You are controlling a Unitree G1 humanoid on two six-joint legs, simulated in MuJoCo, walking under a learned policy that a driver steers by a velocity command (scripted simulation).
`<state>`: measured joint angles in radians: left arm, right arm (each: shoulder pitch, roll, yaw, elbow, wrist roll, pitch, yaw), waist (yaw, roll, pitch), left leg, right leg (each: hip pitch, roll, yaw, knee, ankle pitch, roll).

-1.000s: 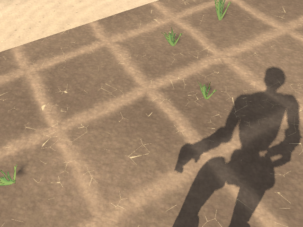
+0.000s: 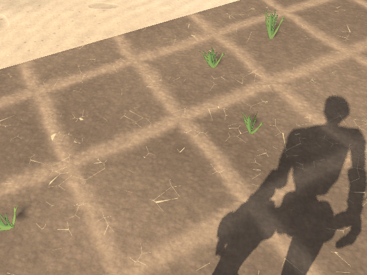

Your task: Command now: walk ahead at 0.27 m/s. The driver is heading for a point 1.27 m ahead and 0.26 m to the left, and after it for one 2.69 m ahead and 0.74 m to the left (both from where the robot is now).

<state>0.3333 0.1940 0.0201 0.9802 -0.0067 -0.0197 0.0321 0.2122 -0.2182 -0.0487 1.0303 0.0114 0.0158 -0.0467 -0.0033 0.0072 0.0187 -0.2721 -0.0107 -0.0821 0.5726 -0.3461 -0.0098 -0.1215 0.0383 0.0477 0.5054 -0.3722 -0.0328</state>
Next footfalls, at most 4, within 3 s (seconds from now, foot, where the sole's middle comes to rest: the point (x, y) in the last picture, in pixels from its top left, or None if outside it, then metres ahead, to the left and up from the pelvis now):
0.24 left None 0.14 0.17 -0.77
0.66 right None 0.52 -0.02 -0.77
1.08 left None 0.51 0.19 -0.77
1.54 right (204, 190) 0.89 -0.06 -0.77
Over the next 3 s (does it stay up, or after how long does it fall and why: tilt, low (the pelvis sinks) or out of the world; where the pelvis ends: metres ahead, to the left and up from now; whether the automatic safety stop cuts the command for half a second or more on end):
stays up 1.59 0.14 0.00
